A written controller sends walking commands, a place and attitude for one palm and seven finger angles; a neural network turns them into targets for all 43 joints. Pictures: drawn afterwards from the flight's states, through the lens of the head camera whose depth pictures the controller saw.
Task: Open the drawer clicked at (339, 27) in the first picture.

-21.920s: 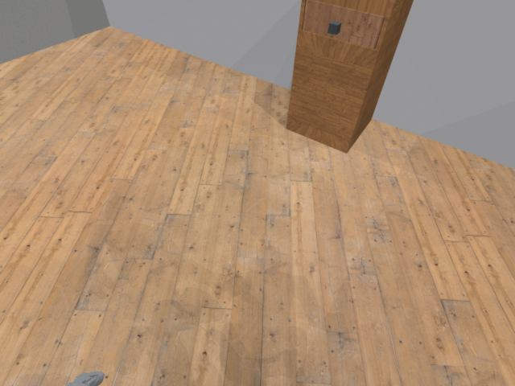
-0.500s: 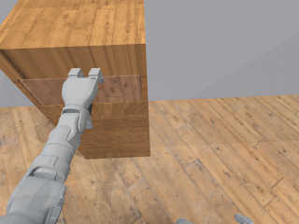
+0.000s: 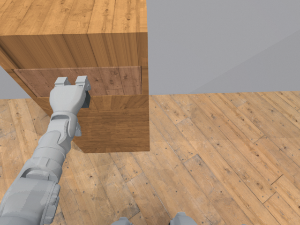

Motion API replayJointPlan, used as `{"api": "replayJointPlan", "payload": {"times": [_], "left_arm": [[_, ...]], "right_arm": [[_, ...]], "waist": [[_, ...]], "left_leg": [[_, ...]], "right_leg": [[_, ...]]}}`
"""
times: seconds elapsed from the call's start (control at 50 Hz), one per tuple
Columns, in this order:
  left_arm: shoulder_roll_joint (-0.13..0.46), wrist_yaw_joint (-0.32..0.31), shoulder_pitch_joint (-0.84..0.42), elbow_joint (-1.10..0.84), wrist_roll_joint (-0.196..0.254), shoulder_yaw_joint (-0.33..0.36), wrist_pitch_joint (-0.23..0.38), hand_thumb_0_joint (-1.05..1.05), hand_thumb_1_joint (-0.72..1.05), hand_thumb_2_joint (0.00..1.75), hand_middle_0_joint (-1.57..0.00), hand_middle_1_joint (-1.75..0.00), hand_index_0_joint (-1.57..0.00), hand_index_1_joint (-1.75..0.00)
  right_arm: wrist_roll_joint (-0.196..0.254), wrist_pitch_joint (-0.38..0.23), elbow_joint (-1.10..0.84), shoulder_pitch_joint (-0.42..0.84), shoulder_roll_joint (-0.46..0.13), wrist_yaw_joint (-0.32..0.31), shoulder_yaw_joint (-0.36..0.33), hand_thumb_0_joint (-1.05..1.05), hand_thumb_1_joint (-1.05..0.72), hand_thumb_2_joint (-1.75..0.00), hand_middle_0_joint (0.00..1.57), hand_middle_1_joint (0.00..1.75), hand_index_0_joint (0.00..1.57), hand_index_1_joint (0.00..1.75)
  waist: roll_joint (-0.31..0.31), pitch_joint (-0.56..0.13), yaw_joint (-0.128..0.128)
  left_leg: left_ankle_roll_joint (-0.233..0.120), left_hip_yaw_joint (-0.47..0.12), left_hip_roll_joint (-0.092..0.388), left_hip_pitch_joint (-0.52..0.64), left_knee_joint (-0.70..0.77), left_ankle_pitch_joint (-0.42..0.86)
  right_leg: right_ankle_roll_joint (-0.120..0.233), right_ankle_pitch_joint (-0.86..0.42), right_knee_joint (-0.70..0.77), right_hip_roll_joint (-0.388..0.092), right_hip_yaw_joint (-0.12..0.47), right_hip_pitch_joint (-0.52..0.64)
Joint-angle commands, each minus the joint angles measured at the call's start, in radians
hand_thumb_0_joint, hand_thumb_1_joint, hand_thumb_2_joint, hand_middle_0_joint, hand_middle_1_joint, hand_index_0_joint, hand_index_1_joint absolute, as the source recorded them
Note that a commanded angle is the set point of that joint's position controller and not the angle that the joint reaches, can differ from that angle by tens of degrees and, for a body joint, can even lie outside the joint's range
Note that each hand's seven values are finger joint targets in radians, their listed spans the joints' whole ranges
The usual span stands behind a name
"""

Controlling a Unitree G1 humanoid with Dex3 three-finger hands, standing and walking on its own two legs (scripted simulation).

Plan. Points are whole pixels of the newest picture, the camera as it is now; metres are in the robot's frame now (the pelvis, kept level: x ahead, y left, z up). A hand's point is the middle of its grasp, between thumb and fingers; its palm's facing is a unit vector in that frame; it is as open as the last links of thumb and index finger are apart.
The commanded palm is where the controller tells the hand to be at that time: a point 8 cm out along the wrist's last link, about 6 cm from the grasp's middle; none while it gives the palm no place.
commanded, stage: lower the fingers behind the handle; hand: left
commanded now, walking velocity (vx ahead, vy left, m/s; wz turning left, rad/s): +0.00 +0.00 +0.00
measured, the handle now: (82, 93) +0.51 +0.23 -0.02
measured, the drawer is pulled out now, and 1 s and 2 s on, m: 0.00 0.00 0.00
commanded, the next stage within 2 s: lift the fingers back up to retry in 1.04 s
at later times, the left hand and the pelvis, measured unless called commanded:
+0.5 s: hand (75, 107) +0.44 +0.23 +0.00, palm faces +0.00 -0.02 -1.00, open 13.9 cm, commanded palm +0.42 +0.23 +0.03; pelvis -0.01 +0.00 -0.01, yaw +0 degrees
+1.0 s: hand (76, 107) +0.44 +0.23 +0.00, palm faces -0.01 +0.01 -1.00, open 14.1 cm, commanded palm +0.42 +0.22 +0.02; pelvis -0.03 +0.01 -0.02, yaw +0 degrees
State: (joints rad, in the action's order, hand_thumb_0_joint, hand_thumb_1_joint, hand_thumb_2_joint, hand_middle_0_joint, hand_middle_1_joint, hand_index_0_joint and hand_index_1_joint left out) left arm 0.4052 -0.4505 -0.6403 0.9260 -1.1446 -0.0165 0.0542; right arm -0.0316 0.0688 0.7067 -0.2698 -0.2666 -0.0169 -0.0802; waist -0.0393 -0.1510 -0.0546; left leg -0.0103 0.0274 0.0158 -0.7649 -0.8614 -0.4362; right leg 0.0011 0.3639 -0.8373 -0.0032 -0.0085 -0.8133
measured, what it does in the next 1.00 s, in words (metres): stands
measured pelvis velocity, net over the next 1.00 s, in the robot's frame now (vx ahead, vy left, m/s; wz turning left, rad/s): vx -0.03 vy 0.01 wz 0.00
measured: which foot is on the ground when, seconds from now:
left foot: down 0.00-1.00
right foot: down 0.00-1.00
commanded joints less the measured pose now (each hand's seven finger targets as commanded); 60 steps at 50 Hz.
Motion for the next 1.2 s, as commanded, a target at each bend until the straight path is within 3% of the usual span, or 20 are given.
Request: {"api": "replayJointPlan", "payload": {"times": [0.0,0.02,0.06,0.12,0.18,0.22,0.3,0.36,0.52,0.6,0.66,0.7,0.72,0.82,0.86,0.88,0.92,1.02,1.12,1.18], "left_arm": [[0.225,-0.045,-0.431,-0.183,0.012,0.034,-0.093,0.0,-0.5,0.3,-0.3,-1.2,-0.3,-1.2],[0.196,-0.026,-0.477,-0.209,0.027,0.003,-0.089,0.0,-0.5,0.3,-0.3,-1.2,-0.3,-1.2],[0.228,0.004,-0.466,-0.159,0.042,0.02,-0.085,0.0,-0.5,0.3,-0.3,-1.2,-0.3,-1.2],[0.201,0.053,-0.41,-0.034,0.051,-0.015,-0.084,0.0,-0.5,0.3,-0.3,-1.2,-0.3,-1.2],[0.241,0.079,-0.424,-0.017,0.045,0.001,-0.037,0.0,-0.5,0.3,-0.3,-1.2,-0.3,-1.2],[0.233,0.092,-0.381,0.023,0.036,-0.009,-0.017,0.0,-0.5,0.3,-0.3,-1.2,-0.3,-1.2],[0.235,0.092,-0.305,0.011,0.036,0.02,0.035,0.0,-0.5,0.3,-0.3,-1.2,-0.3,-1.2],[0.195,0.072,-0.33,0.013,0.033,-0.003,0.046,0.0,-0.5,0.3,-0.3,-1.2,-0.3,-1.2],[0.225,0.001,-0.354,0.052,0.012,0.014,-0.036,0.0,-0.5,0.3,-0.3,-1.2,-0.3,-1.2],[0.2,0.014,-0.345,0.084,0.02,-0.017,-0.087,0.0,-0.5,0.3,-0.3,-1.2,-0.3,-1.2],[0.23,0.036,-0.382,0.08,0.026,-0.01,-0.104,0.0,-0.5,0.3,-0.3,-1.2,-0.3,-1.2],[0.202,0.049,-0.39,0.079,0.026,-0.036,-0.104,0.0,-0.5,0.3,-0.3,-1.2,-0.3,-1.2],[0.179,0.057,-0.387,0.076,0.029,-0.054,-0.1,0.0,-0.5,0.3,-0.3,-1.2,-0.3,-1.2],[0.213,0.086,-0.37,0.08,0.045,-0.026,-0.069,0.0,-0.5,0.3,-0.3,-1.2,-0.3,-1.2],[0.225,0.093,-0.38,0.07,0.042,-0.018,-0.054,0.0,-0.5,0.3,-0.3,-1.2,-0.3,-1.2],[0.189,0.09,-0.395,0.063,0.036,-0.051,-0.046,0.0,-0.5,0.3,-0.3,-1.2,-0.3,-1.2],[0.199,0.084,-0.365,0.071,0.028,-0.037,-0.039,0.0,-0.5,0.3,-0.3,-1.2,-0.3,-1.2],[0.153,0.06,-0.412,0.056,0.027,-0.068,-0.045,0.0,-0.5,0.3,-0.3,-1.2,-0.3,-1.2],[0.19,0.052,-0.403,0.065,0.035,-0.038,-0.074,0.0,-0.5,0.3,-0.3,-1.2,-0.3,-1.2],[0.211,0.058,-0.478,0.019,0.046,-0.037,-0.085,0.0,-0.5,0.3,-0.3,-1.2,-0.3,-1.2]], "right_arm": [[0.012,-0.014,-0.068,-0.118,-0.128,0.0,-0.05,0.0,-0.9,-0.9,0.2,0.3,0.2,0.3],[0.013,-0.017,-0.066,-0.122,-0.128,-0.007,-0.052,0.0,-0.9,-0.9,0.2,0.3,0.2,0.3],[0.014,-0.014,-0.048,-0.128,-0.135,-0.022,-0.047,0.0,-0.9,-0.9,0.2,0.3,0.2,0.3],[0.023,-0.013,-0.04,-0.121,-0.136,-0.035,-0.028,0.0,-0.9,-0.9,0.2,0.3,0.2,0.3],[0.021,-0.019,-0.047,-0.122,-0.136,-0.044,-0.017,0.0,-0.9,-0.9,0.2,0.3,0.2,0.3],[0.023,-0.022,-0.055,-0.13,-0.135,-0.046,-0.012,0.0,-0.9,-0.9,0.2,0.3,0.2,0.3],[0.015,-0.03,-0.067,-0.151,-0.13,-0.037,-0.022,0.0,-0.9,-0.9,0.2,0.3,0.2,0.3],[0.014,-0.037,-0.06,-0.171,-0.129,-0.028,-0.031,0.0,-0.9,-0.9,0.2,0.3,0.2,0.3],[0.014,-0.035,-0.043,-0.182,-0.145,-0.01,-0.034,0.0,-0.9,-0.9,0.2,0.3,0.2,0.3],[0.02,-0.028,-0.049,-0.174,-0.145,-0.009,-0.028,0.0,-0.9,-0.9,0.2,0.3,0.2,0.3],[0.022,-0.024,-0.06,-0.165,-0.151,-0.015,-0.019,0.0,-0.9,-0.9,0.2,0.3,0.2,0.3],[0.026,-0.027,-0.066,-0.164,-0.145,-0.019,-0.017,0.0,-0.9,-0.9,0.2,0.3,0.2,0.3],[0.026,-0.029,-0.071,-0.162,-0.142,-0.022,-0.015,0.0,-0.9,-0.9,0.2,0.3,0.2,0.3],[0.025,-0.04,-0.079,-0.164,-0.144,-0.035,-0.009,0.0,-0.9,-0.9,0.2,0.3,0.2,0.3],[0.025,-0.04,-0.081,-0.166,-0.146,-0.036,-0.008,0.0,-0.9,-0.9,0.2,0.3,0.2,0.3],[0.024,-0.046,-0.082,-0.166,-0.14,-0.038,-0.009,0.0,-0.9,-0.9,0.2,0.3,0.2,0.3],[0.024,-0.049,-0.079,-0.171,-0.141,-0.035,-0.01,0.0,-0.9,-0.9,0.2,0.3,0.2,0.3],[0.024,-0.058,-0.069,-0.184,-0.137,-0.03,-0.018,0.0,-0.9,-0.9,0.2,0.3,0.2,0.3],[0.023,-0.055,-0.059,-0.191,-0.141,-0.028,-0.019,0.0,-0.9,-0.9,0.2,0.3,0.2,0.3],[0.027,-0.049,-0.063,-0.189,-0.14,-0.031,-0.017,0.0,-0.9,-0.9,0.2,0.3,0.2,0.3]], "waist": [[-0.008,-0.506,-0.023],[0.014,-0.508,-0.045],[0.049,-0.475,-0.053],[0.085,-0.297,-0.057],[0.052,-0.258,-0.046],[0.06,-0.229,-0.043],[0.031,-0.303,-0.013],[0.059,-0.314,-0.036],[0.038,-0.34,-0.036],[0.031,-0.32,-0.039],[0.043,-0.301,-0.043],[0.033,-0.29,-0.05],[0.038,-0.282,-0.051],[0.097,-0.274,-0.05],[0.07,-0.276,-0.045],[0.049,-0.264,-0.057],[0.05,-0.258,-0.045],[0.044,-0.275,-0.065],[0.05,-0.322,-0.055],[0.031,-0.34,-0.063]], "left_leg": [[-0.018,0.006,-0.038,0.271,0.08,0.496],[-0.023,0.001,-0.036,0.287,0.086,0.476],[-0.027,-0.009,-0.036,0.277,0.1,0.452],[-0.033,-0.004,-0.04,0.193,0.133,0.303],[-0.037,-0.002,-0.045,0.152,0.133,0.237],[-0.035,-0.003,-0.045,0.119,0.123,0.219],[-0.033,0.004,-0.043,0.11,0.08,0.276],[-0.032,0.0,-0.04,0.081,0.052,0.277],[-0.028,-0.002,-0.038,0.062,0.029,0.272],[-0.027,-0.003,-0.039,0.068,0.04,0.246],[-0.029,-0.009,-0.039,0.055,0.052,0.204],[-0.031,-0.01,-0.036,0.069,0.057,0.185],[-0.031,-0.011,-0.036,0.07,0.06,0.171],[-0.038,-0.013,-0.035,0.027,0.05,0.132],[-0.036,-0.02,-0.036,0.026,0.049,0.13],[-0.037,-0.016,-0.034,0.029,0.043,0.126],[-0.034,-0.02,-0.033,0.024,0.037,0.133],[-0.033,-0.025,-0.029,0.038,0.028,0.13],[-0.033,-0.022,-0.032,0.048,0.025,0.173],[-0.035,-0.02,-0.035,0.076,0.047,0.172]], "right_leg": [[0.032,-0.429,0.083,0.049,-0.016,0.331],[0.027,-0.417,0.098,0.048,-0.014,0.336],[0.026,-0.398,0.111,0.047,-0.016,0.338],[0.024,-0.278,0.148,0.041,-0.016,0.283],[0.03,-0.208,0.145,0.036,-0.007,0.255],[0.032,-0.189,0.135,0.038,-0.009,0.227],[0.039,-0.243,0.087,0.042,-0.008,0.222],[0.036,-0.249,0.068,0.042,-0.011,0.188],[0.036,-0.22,0.041,0.045,-0.018,0.135],[0.037,-0.188,0.049,0.047,-0.025,0.124],[0.036,-0.149,0.058,0.046,-0.023,0.125],[0.035,-0.125,0.064,0.046,-0.025,0.108],[0.034,-0.108,0.068,0.046,-0.027,0.102],[0.029,-0.086,0.062,0.042,-0.02,0.114],[0.035,-0.077,0.053,0.042,-0.022,0.097],[0.033,-0.071,0.053,0.042,-0.021,0.072],[0.036,-0.068,0.044,0.044,-0.024,0.059],[0.035,-0.057,0.04,0.044,-0.028,0.027],[0.034,-0.102,0.037,0.045,-0.024,0.071],[0.03,-0.107,0.06,0.044,-0.02,0.112]]}}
